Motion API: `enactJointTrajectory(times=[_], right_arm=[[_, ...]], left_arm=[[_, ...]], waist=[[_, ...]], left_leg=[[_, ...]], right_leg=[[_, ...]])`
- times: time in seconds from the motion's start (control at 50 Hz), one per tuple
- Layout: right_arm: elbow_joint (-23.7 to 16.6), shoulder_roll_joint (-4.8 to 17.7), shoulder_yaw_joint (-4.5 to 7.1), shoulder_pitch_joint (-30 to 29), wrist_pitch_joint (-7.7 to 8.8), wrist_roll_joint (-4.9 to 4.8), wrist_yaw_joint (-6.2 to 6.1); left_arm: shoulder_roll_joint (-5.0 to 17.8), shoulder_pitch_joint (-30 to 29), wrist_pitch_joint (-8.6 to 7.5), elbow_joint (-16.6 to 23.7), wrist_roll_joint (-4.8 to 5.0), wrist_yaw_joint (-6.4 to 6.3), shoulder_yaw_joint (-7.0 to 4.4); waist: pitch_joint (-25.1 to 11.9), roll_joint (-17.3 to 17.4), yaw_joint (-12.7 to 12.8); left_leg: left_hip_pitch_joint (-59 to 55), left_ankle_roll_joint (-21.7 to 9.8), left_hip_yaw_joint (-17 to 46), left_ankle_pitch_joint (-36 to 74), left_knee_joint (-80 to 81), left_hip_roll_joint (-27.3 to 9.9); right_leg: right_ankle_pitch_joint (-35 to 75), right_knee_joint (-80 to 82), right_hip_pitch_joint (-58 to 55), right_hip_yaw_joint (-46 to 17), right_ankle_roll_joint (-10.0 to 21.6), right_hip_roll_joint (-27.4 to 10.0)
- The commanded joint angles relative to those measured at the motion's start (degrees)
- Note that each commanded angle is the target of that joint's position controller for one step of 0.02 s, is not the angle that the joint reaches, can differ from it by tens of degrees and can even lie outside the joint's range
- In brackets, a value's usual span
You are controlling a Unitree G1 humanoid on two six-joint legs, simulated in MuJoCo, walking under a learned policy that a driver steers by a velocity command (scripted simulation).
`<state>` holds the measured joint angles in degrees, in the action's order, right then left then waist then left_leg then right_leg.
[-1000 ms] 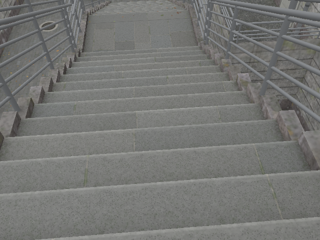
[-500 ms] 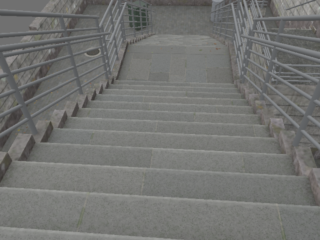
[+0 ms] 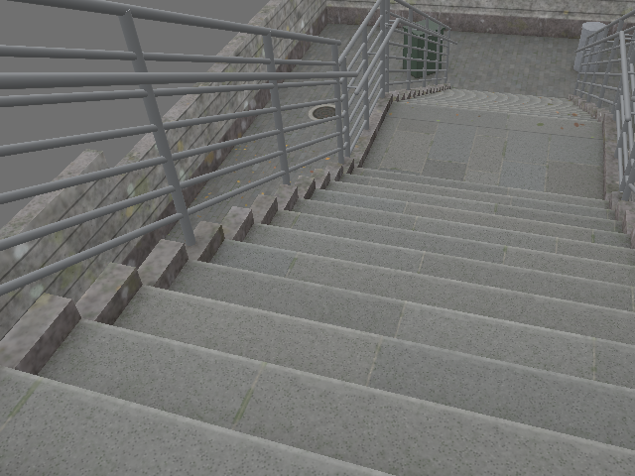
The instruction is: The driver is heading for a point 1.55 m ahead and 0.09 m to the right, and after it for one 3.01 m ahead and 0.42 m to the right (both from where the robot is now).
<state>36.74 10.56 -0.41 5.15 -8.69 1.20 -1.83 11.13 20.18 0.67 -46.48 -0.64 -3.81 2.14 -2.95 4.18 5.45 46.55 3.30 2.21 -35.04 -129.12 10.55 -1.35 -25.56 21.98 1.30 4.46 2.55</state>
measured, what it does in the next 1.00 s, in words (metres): climbs, backwards: left foot 0.16 m higher, then right foot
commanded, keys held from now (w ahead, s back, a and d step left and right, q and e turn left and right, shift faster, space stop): no key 1.00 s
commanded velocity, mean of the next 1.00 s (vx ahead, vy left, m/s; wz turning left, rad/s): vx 0.00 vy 0.00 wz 0.01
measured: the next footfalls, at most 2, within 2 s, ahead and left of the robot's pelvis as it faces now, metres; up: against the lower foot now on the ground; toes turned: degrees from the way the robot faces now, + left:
left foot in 0.12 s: -0.06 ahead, +0.08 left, +0.16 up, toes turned -2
right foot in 0.60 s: -0.09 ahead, -0.14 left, +0.16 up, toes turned +3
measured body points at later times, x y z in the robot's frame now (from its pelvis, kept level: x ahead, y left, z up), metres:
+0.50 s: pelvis -0.04 +0.01 +0.14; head -0.05 +0.05 +0.59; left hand +0.01 +0.27 -0.02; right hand -0.02 -0.25 +0.02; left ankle -0.10 +0.08 -0.56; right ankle -0.06 -0.17 -0.48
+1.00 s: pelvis -0.08 -0.03 +0.18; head -0.08 -0.03 +0.63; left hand -0.06 +0.20 +0.03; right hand -0.05 -0.27 +0.03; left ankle -0.10 +0.08 -0.56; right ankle -0.13 -0.15 -0.56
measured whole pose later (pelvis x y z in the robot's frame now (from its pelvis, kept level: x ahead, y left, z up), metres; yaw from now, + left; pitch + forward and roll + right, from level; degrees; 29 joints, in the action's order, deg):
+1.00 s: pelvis -0.08 -0.03 +0.18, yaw -1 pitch -2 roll +0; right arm 60.4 12.3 0.1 13.4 -2.1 -0.1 -0.9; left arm 9.8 15.5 1.3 -59.9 -0.1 -1.2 0.9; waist 1.2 0.5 -0.4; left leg 6.8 -1.3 1.0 -13.4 -21.9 1.6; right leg -15.1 -20.4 3.5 -3.6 0.3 1.3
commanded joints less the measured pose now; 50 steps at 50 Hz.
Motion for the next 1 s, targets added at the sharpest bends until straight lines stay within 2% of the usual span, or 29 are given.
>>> enactJointTrajectory(times=[0.02,0.06,0.08,0.1,0.12,0.14,0.16,0.18,0.2,0.22,0.24,0.28,0.32,0.36,0.38,0.44,0.48,0.5,0.52,0.54,0.58,0.6,0.62,0.64,0.66,0.68,0.7,0.82,1.0], right_arm=[[-7.28,3.41,0.06,-2.14,0.78,-0.2,1.66],[-6.79,3.58,-1.03,4.92,1.36,-0.46,3.04],[-4.77,5.12,-0.96,11.6,1.71,0.68,3.44],[-2.19,7.14,-0.55,21.93,2.14,1.14,3.29],[0.32,7.64,-0.37,26.75,2.99,-0.34,2.94],[2.39,10.7,0.4,32.58,4.07,-1.44,1.7],[6.31,6.45,-1.55,33.19,5.69,-1.84,-0.96],[5.49,8.72,-1.3,22.08,5.97,0.62,-2.77],[5.37,9.38,-0.51,15.45,6.9,2.0,-2.74],[5.95,9.45,0.06,10.33,7.87,2.16,-1.84],[5.36,7.98,0.28,6.46,8.26,1.29,-0.42],[3.69,5.47,0.2,0.37,7.87,-0.48,1.14],[5.14,6.29,0.51,3.77,8.04,-1.14,0.9],[9.22,7.68,1.1,13.01,8.52,-1.47,-0.14],[11.1,8.12,1.31,17.16,8.85,-1.47,-0.53],[13.93,7.68,1.21,24.52,10.15,-0.19,-1.03],[14.08,6.9,0.79,24.46,10.11,0.24,-1.11],[14.03,8.0,1.05,24.14,10.14,0.56,-1.09],[13.39,6.99,0.53,20.86,9.99,0.55,-1.27],[13.08,7.94,0.65,18.81,9.82,0.57,-1.15],[13.49,7.75,0.32,15.55,9.37,-0.01,-0.91],[14.85,8.73,0.52,17.25,8.44,-0.66,-0.87],[15.73,10.0,1.12,16.37,7.92,-1.1,-0.96],[15.71,10.03,1.43,16.3,7.97,-1.78,-0.83],[15.82,9.65,1.54,17.87,8.31,-2.08,-0.72],[16.43,7.91,1.18,18.06,8.24,-2.78,-0.56],[16.79,7.42,0.93,16.48,8.12,-2.53,-0.58],[19.1,6.43,0.99,11.75,6.95,-2.09,0.61],[23.57,6.18,1.41,10.67,6.93,-1.06,1.15]], left_arm=[[11.27,5.17,1.19,1.49,0.44,-1.53,-3.6],[15.68,1.02,1.97,3.29,1.82,-0.73,-6.17],[17.31,-1.31,1.12,4.21,2.68,0.33,-7.17],[16.23,-3.94,0.74,4.82,3.13,0.85,-7.55],[12.08,-1.46,2.26,3.1,2.75,0.55,-7.82],[9.68,-14.58,0.93,10.37,0.56,2.55,-7.64],[13.88,-22.67,-1.33,10.92,-0.25,3.25,-9.64],[8.23,-12.84,-2.25,10.3,2.59,3.82,-8.36],[8.06,-8.98,-1.99,7.66,2.1,3.67,-8.25],[7.66,-3.68,-0.69,4.49,0.13,3.36,-8.45],[7.95,1.45,0.97,1.18,-1.23,3.18,-8.85],[8.97,3.24,3.14,-0.11,-0.71,3.64,-9.08],[7.59,0.86,4.06,0.06,-1.03,3.68,-7.95],[7.22,-1.88,4.45,0.22,-2.26,3.65,-7.4],[7.27,-3.2,4.54,0.22,-2.59,3.7,-7.25],[7.66,-3.72,4.36,-1.54,-1.85,2.9,-7.46],[6.71,-4.2,4.36,-2.2,-1.2,2.49,-6.89],[6.7,-4.87,4.12,-2.55,-0.83,2.51,-6.73],[5.64,-4.16,3.95,-3.29,-0.47,2.48,-5.9],[5.79,-3.08,3.91,-4.28,-0.06,2.43,-5.57],[4.79,-1.22,3.66,-6.33,0.24,2.81,-4.48],[2.93,-3.97,3.4,-5.23,1.05,3.09,-3.41],[2.85,-0.25,3.17,-7.52,1.18,2.96,-3.21],[5.27,3.43,2.55,-9.85,1.43,2.43,-3.66],[7.54,4.02,1.84,-10.28,1.39,1.81,-3.9],[5.78,2.17,1.27,-10.24,1.31,1.65,-2.91],[3.85,-0.6,0.97,-9.82,0.78,1.9,-2.21],[4.2,-1.13,0.9,-10.2,1.3,1.98,-2.2],[3.71,-2.28,0.19,-12.95,0.25,2.88,-2.04]], waist=[[0.22,-11.98,-0.97],[-0.22,-18.68,-4.65],[-0.17,-22.77,-6.82],[1.18,-21.39,-11.11],[8.88,-4.07,-14.04],[21.34,23.57,-22.31],[27.51,6.38,-22.68],[22.9,2.53,-10.95],[18.27,1.9,-5.37],[13.35,0.86,-0.94],[9.69,0.0,2.29],[6.64,0.37,4.44],[7.26,-3.09,2.3],[7.18,-4.99,-1.77],[6.34,-3.57,-3.73],[2.87,4.35,-7.68],[2.08,5.02,-8.22],[1.81,5.09,-8.69],[1.35,5.8,-7.74],[1.07,5.68,-7.28],[1.16,5.3,-6.33],[3.1,5.88,-7.33],[3.78,4.41,-5.74],[3.26,-1.63,-5.73],[2.22,-6.54,-7.08],[2.28,-12.44,-7.42],[1.59,-14.07,-7.16],[0.83,-6.7,-5.87],[8.08,-5.05,-6.1]], left_leg=[[5.6,-2.86,-5.98,-13.9,24.96,-3.48],[-23.16,-10.06,-9.66,-24.52,43.96,-2.64],[-39.37,-13.68,-9.09,-18.04,41.48,-2.01],[-46.81,-16.46,-10.78,-21.02,51.24,1.17],[-41.94,-19.34,1.98,-29.44,81.18,1.73],[-40.04,-24.56,54.24,-36.1,100.24,-23.02],[-29.17,-20.75,65.98,-11.95,107.99,-23.66],[-25.51,-19.09,59.37,-3.41,106.83,-25.97],[-20.97,-16.86,49.71,6.84,100.9,-22.98],[-13.92,-15.62,37.27,15.21,93.83,-19.75],[-5.79,-14.09,27.24,18.84,91.58,-17.38],[1.0,-13.52,19.38,12.66,94.97,-15.83],[-3.98,-13.6,15.8,12.05,96.62,-15.1],[-14.81,-14.4,12.65,20.33,94.22,-14.67],[-21.23,-14.65,11.18,26.1,92.48,-14.54],[-37.53,-15.05,11.6,47.99,90.6,-16.56],[-41.27,-16.74,12.51,63.79,91.37,-18.63],[-41.94,-17.74,13.15,67.04,90.35,-19.82],[-39.71,-17.96,14.19,78.49,92.45,-22.85],[-37.89,-18.15,13.16,79.84,92.54,-22.97],[-33.92,-16.24,9.59,75.28,92.53,-20.89],[-35.37,-14.53,8.0,70.47,96.07,-18.27],[-34.47,-12.84,7.32,70.61,94.41,-17.45],[-32.98,-10.2,5.82,69.75,92.35,-16.01],[-29.68,-7.84,4.84,58.28,90.21,-14.72],[-30.08,-6.61,2.93,40.93,93.92,-12.9],[-32.05,-6.28,2.28,33.0,96.82,-12.63],[-41.47,-6.34,2.05,41.84,103.73,-13.62],[-38.63,-5.67,3.01,30.5,111.14,-14.39]], right_leg=[[-33.06,20.98,-15.69,-19.16,6.09,-13.24],[-32.58,30.97,1.29,-12.9,2.37,-13.31],[-25.46,34.57,12.32,-11.63,1.65,-14.5],[-26.39,33.78,17.56,-9.58,-2.13,-13.34],[-44.69,13.54,20.66,-7.31,-5.28,-7.08],[-54.26,-12.5,55.75,-12.34,-4.52,2.11],[-40.66,-15.84,55.88,-38.37,-3.29,2.97],[-29.99,-19.06,49.65,-37.16,-3.18,6.04],[-22.83,-27.45,40.22,-32.95,-3.52,7.04],[-16.58,-37.99,30.1,-26.96,-4.66,9.46],[-11.53,-49.15,20.0,-20.28,-5.72,10.82],[-7.55,-62.82,12.16,-14.64,-6.19,10.33],[-4.21,-63.88,13.21,-12.47,-5.64,8.31],[-1.5,-58.63,16.03,-11.64,-5.66,6.83],[-1.04,-55.6,17.88,-11.83,-5.99,6.59],[-6.28,-49.39,20.25,-14.55,-7.72,5.09],[-13.52,-46.03,19.15,-12.54,-8.53,4.43],[-14.68,-43.64,17.7,-12.46,-8.57,3.42],[-21.62,-40.72,12.26,-11.34,-8.07,1.3],[-23.75,-37.55,7.61,-9.39,-7.81,0.02],[-23.52,-25.93,-1.9,-5.64,-7.02,-2.03],[-32.92,-12.46,-2.99,-1.49,-7.63,0.29],[-22.16,-4.48,-9.76,-1.37,-7.67,-0.24],[2.25,-1.36,-16.29,-5.12,-6.84,-2.64],[26.3,-2.2,-21.2,-11.03,-4.57,-7.43],[43.35,-4.04,-20.14,-12.89,-0.81,-11.14],[43.2,-2.64,-20.71,-12.7,-0.24,-12.06],[17.63,3.4,-19.47,-9.09,-2.36,-8.24],[-4.57,9.27,-13.89,-9.52,-2.85,-7.15]])
Keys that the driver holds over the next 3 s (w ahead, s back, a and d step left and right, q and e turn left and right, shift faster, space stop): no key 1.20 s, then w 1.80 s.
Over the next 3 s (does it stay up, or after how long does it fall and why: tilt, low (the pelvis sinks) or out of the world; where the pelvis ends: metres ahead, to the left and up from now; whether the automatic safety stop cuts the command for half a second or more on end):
stays up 0.69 0.07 -0.22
